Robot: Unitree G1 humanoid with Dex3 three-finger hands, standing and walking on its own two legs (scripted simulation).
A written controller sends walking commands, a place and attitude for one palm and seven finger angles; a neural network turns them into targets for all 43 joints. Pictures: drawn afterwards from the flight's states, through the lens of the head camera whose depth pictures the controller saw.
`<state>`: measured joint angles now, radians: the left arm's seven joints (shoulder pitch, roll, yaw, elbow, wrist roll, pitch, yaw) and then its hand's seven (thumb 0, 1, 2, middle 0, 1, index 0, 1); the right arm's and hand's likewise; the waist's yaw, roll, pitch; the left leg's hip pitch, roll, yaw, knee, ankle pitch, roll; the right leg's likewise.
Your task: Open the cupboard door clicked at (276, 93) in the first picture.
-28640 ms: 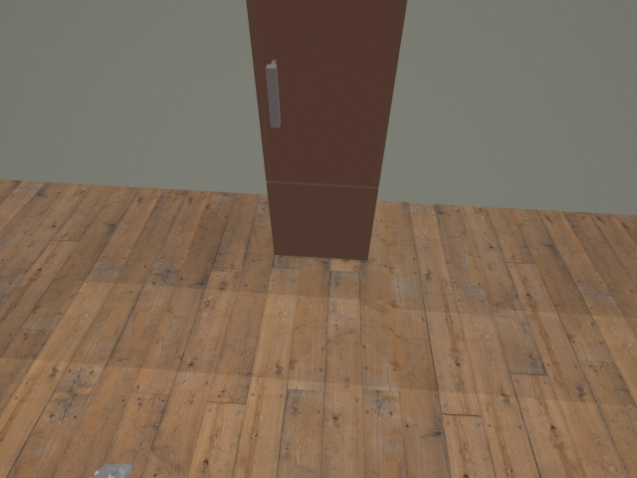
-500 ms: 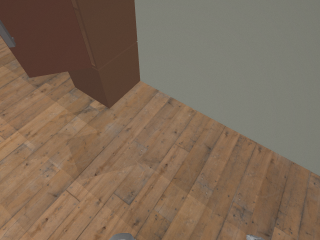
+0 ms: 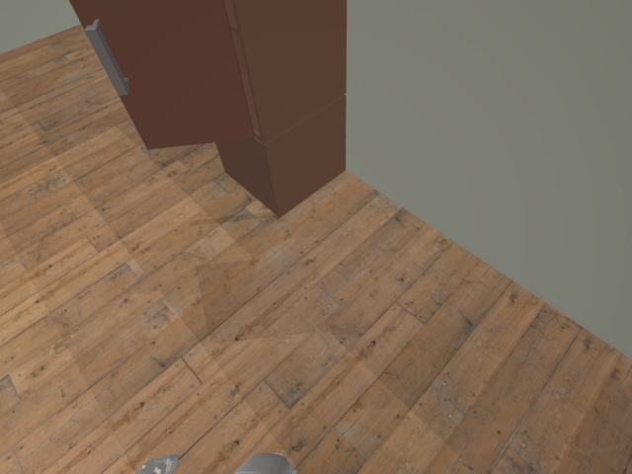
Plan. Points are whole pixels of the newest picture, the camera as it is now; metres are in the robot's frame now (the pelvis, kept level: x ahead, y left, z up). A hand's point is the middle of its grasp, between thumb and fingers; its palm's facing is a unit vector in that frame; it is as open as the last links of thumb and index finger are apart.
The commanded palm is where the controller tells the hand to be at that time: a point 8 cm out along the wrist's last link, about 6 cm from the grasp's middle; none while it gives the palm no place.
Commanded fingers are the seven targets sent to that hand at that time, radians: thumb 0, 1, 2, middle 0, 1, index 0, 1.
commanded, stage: turn to face it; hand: left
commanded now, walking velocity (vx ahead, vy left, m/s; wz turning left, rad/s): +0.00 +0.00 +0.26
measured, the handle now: (110, 58) +1.04 +0.59 -0.02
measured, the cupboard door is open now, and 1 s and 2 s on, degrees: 52 52 52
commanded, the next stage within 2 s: take the last steps up to it in 0.06 s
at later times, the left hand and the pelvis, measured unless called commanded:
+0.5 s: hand out of the picture +0.03 +0.24 -0.17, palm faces +0.21 -0.96 -0.17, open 7.4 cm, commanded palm none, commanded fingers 0.00 0.90 0.90 -0.20 -0.30 -0.20 -0.30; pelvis +0.04 +0.05 +0.01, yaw +9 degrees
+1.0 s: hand (181, 385) +0.26 +0.25 -0.15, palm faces +0.23 -0.95 -0.19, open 7.4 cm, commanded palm none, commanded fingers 0.00 0.90 0.90 -0.20 -0.30 -0.20 -0.30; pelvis +0.19 +0.06 +0.00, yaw +13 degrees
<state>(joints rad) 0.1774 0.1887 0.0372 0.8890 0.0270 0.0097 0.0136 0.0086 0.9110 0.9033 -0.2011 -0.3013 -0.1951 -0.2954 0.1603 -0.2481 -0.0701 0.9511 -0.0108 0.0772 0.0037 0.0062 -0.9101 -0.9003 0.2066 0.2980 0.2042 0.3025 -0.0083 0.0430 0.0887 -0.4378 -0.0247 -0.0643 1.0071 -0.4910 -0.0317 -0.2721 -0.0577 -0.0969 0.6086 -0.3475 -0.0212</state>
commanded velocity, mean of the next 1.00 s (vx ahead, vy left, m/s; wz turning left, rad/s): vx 0.26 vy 0.13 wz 0.16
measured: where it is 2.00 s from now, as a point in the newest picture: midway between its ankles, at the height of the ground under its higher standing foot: (264, 374)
